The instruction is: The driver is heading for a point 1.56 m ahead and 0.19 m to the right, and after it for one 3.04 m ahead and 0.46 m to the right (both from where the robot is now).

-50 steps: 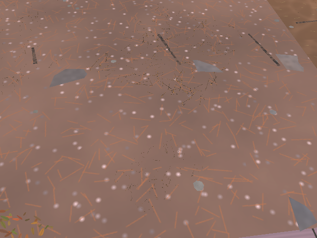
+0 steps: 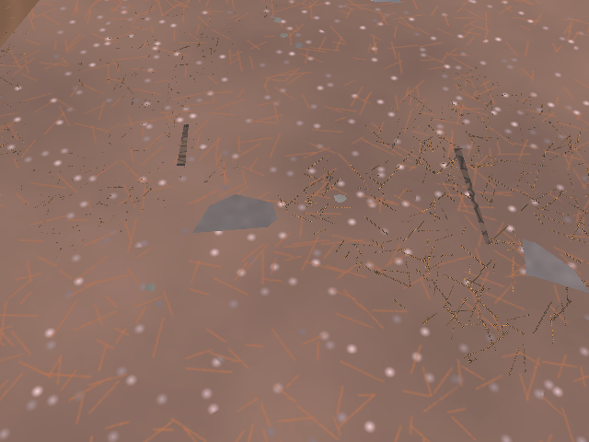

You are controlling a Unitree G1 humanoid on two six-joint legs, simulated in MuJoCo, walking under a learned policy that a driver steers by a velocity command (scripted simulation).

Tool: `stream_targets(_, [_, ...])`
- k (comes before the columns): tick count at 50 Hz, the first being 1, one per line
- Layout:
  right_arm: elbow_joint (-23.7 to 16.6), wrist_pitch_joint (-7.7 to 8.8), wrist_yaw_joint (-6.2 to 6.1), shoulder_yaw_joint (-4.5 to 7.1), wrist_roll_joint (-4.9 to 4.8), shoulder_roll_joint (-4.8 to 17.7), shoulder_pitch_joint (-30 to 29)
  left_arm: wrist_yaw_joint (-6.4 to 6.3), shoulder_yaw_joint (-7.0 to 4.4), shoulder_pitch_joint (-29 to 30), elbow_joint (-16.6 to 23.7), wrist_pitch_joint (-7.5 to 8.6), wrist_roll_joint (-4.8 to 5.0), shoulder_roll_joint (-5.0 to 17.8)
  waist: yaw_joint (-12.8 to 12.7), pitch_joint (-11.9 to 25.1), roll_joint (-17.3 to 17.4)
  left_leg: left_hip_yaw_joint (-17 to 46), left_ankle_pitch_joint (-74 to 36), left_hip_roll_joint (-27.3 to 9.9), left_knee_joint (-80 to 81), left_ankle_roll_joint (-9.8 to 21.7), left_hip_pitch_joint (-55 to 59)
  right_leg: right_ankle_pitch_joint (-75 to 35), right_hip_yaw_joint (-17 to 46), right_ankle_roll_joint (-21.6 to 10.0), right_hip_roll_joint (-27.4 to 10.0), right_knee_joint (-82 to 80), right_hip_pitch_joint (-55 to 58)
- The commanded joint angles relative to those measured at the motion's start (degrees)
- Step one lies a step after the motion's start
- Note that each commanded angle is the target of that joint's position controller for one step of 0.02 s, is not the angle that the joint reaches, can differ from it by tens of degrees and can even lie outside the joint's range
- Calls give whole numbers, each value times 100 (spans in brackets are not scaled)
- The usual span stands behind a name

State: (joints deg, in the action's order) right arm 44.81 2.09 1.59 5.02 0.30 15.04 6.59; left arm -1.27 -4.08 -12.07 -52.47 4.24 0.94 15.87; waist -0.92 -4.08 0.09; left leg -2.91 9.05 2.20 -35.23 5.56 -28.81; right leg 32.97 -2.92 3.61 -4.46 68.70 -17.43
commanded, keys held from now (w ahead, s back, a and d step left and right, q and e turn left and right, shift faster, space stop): no key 1.00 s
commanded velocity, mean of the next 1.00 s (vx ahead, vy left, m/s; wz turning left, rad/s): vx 0.05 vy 0.00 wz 0.08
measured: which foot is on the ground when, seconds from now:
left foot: down 0.00-1.00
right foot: up 0.00-0.38, down 0.40-1.00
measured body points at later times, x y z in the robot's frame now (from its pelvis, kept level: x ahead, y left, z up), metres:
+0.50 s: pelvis +0.09 -0.01 +0.02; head +0.11 -0.02 +0.47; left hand +0.17 +0.26 -0.11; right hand +0.24 -0.24 -0.11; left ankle +0.10 +0.07 -0.72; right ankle +0.11 -0.17 -0.72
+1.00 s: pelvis +0.11 -0.03 +0.02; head +0.12 -0.02 +0.47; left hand +0.15 +0.23 -0.13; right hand +0.20 -0.27 -0.12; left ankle +0.10 +0.07 -0.72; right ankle +0.11 -0.17 -0.72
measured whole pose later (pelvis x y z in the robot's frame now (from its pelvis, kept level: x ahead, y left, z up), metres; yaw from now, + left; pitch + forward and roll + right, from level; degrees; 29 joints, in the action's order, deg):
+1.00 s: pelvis +0.11 -0.03 +0.02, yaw +3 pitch -2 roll +0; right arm 57.4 0.1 -1.5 2.8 0.2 11.5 9.8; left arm -2.6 -3.0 -9.9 -61.7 0.7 -0.2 11.8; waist -0.6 -2.3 -0.2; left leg 0.5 15.3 2.6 -28.6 2.4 -11.7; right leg 15.2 0.7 2.1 -1.9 28.1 -11.3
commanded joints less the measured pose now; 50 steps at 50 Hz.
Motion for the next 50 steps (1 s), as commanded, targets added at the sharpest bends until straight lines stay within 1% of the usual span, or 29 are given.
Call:
stream_targets(1, [-300, 98, -50, 106, -105, 597, 517, -76, -75, 17, 374, 94, -3, 488, 216, 1506, -19, 2151, -3242, -1769, 1357, 1217, 2699, -638, 603, -125, -168, 795, -1958])
stream_targets(2, [-327, 101, -68, 66, -56, 504, 314, -126, -130, -37, 379, 0, -47, 583, 43, 1352, 76, 1898, -3302, -1657, 1491, 1140, 2101, -826, 656, -148, -253, 576, -1580])
stream_targets(3, [-325, 118, -76, 54, 19, 516, 275, -153, -159, -130, 368, -92, -58, 605, -62, 1319, 156, 1739, -3384, -1573, 1603, 1094, 1775, -934, 668, -169, -264, 428, -1273])
stream_targets(5, [-265, 190, -93, 37, 77, 539, 288, -193, -158, -263, 336, -194, -70, 463, -168, 1310, 238, 1435, -3770, -1457, 1672, 1089, 1586, -1110, 653, -148, -218, 28, -1117])
stream_targets(6, [-239, 202, -117, 32, 83, 554, 305, -208, -154, -226, 336, -220, -87, 425, -169, 1313, 262, 1332, -3836, -1424, 1692, 1075, 1585, -1240, 659, -124, -200, -201, -1137])
stream_targets(8, [-216, 162, -176, 7, 81, 537, 276, -222, -146, -80, 348, -270, -105, 383, -148, 1320, 334, 1228, -3503, -1377, 1733, 1000, 1654, -1520, 683, -55, -212, -726, -1208])
stream_targets(12, [-177, 44, -262, -37, 86, 513, 151, -214, -116, 353, 404, -371, -78, 335, 1, 1107, 521, 1228, -1720, -1244, 1961, 747, 1564, -1910, 692, 18, -226, -1926, -991])
stream_targets(15, [-91, -8, -261, -75, 121, 472, 162, -185, -104, 498, 375, -387, -60, 328, 109, 905, 594, 1306, -827, -1208, 2042, 715, 1474, -1848, 601, 25, -134, -2668, -621])
stream_targets(17, [-17, -37, -247, -116, 108, 392, 199, -160, -93, 497, 335, -356, -63, 310, 131, 816, 615, 1421, -567, -1221, 1940, 709, 1531, -1693, 537, -8, -52, -3153, -362])
stream_targets(18, [12, -54, -246, -143, 76, 343, 161, -140, -79, 419, 288, -326, -76, 268, 56, 796, 580, 1424, -461, -1170, 1807, 641, 1551, -1831, 481, -53, 1, -3601, -137])
stream_targets(19, [46, -69, -243, -172, 28, 295, 149, -110, -56, 289, 222, -286, -120, 226, -73, 761, 493, 1368, -366, -1053, 1657, 476, 1489, -2428, 423, -127, 44, -4320, 249])
stream_targets(20, [96, -50, -233, -197, 26, 231, 314, -87, -59, 210, 174, -251, -200, 354, -60, 812, 340, 1361, -320, -915, 1542, 249, 1385, -3118, 618, -207, -123, -4549, 673])
stream_targets(21, [110, -12, -217, -210, 96, 192, 486, -82, -93, 107, 155, -234, -243, 612, 86, 911, -24, 1187, -121, -656, 1269, 53, 1211, -3972, 884, -331, -464, -4410, 1036])
stream_targets(22, [136, 18, -199, -151, 77, 249, 725, -67, -170, 267, 94, -247, -156, 865, 378, 872, -649, 849, -4, -281, 1251, -99, 1151, -3832, 839, -504, -464, -4159, 937])
stream_targets(23, [152, 8, -207, -149, 75, 284, 464, -28, -137, 272, 46, -250, -112, 556, 180, 887, -685, 662, 27, -185, 1129, -165, 1474, -3094, 764, -502, -314, -4259, 574])
stream_targets(24, [109, -28, -221, -137, 46, 301, 236, -16, -88, 283, 10, -238, -129, 367, 104, 809, -596, 632, -30, -197, 1040, -160, 1586, -2775, 720, -429, -237, -4347, 382])
stream_targets(25, [105, -82, -242, -140, 30, 245, 146, -19, -71, 337, -10, -223, -151, 342, 92, 739, -533, 656, -182, -238, 1002, -128, 1617, -2742, 667, -363, -179, -4370, 299])
stream_targets(26, [117, -134, -252, -132, 35, 249, 125, -24, -64, 343, -42, -200, -151, 335, 76, 678, -494, 692, -312, -261, 999, -98, 1601, -2750, 626, -331, -138, -4363, 305])
stream_targets(28, [188, -174, -249, -120, 44, 224, 193, -45, -55, 244, -159, -174, -138, 328, 68, 678, -396, 724, -456, -303, 1003, -67, 1658, -2821, 577, -315, -91, -4313, 383])
stream_targets(31, [307, -166, -249, -106, 21, 206, 211, -84, -43, 206, -272, -194, -116, 333, 37, 646, -245, 727, -636, -320, 988, -82, 1689, -2925, 553, -326, -54, -4268, 478])
stream_targets(37, [586, -160, -275, -93, 2, 197, 267, -132, -21, 178, -467, -253, -110, 303, 14, 537, -26, 728, -679, -342, 1046, -130, 1717, -2876, 500, -334, 29, -4272, 572])
stream_targets(42, [805, -154, -303, -98, -7, 217, 298, -143, -5, 168, -611, -287, -114, 246, 16, 435, 23, 741, -550, -367, 1125, -151, 1716, -2750, 460, -321, 91, -4333, 599])
stream_targets(50, [1099, -140, -329, -125, -16, 222, 329, -157, 20, 98, -808, -317, -120, 165, 28, 311, 11, 759, -230, -396, 1268, -161, 1675, -2549, 415, -298, 158, -4434, 608])
Velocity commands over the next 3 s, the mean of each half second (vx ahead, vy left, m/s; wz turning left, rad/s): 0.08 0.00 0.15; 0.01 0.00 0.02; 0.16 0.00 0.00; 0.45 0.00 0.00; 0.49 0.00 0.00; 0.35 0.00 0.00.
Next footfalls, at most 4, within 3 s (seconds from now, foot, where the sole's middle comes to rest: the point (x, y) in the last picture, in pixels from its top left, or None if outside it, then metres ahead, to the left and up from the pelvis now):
0.40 right None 0.15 -0.17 -0.76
1.94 left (275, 374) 0.56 0.07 -0.76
2.48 right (369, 258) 0.88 -0.16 -0.76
2.96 left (284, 187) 1.11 0.07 -0.76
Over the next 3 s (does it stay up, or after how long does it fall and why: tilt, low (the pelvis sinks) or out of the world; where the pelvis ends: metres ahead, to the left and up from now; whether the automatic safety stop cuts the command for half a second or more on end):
stays up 0.95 -0.05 0.01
